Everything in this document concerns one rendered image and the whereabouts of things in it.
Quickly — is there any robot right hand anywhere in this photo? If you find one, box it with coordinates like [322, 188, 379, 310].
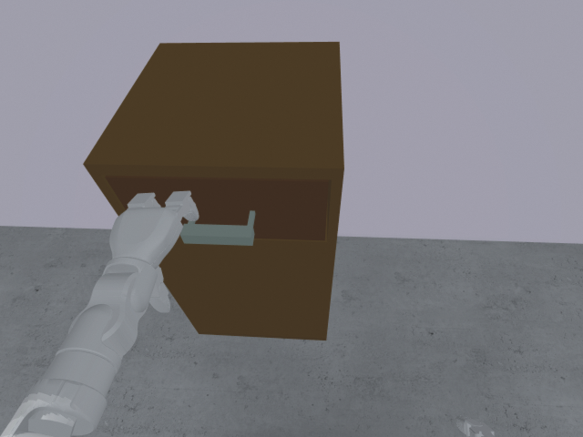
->
[455, 415, 495, 437]

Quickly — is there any handle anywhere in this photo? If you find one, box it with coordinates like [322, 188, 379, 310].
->
[180, 210, 255, 246]

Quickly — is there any left robot forearm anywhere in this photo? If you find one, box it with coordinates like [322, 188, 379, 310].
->
[0, 257, 158, 437]

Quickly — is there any drawer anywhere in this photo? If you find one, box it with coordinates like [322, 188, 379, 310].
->
[105, 176, 329, 240]

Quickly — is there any cabinet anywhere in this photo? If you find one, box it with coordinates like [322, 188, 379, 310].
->
[83, 42, 344, 340]

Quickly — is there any robot left hand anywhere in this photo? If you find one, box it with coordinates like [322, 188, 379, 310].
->
[109, 191, 199, 313]

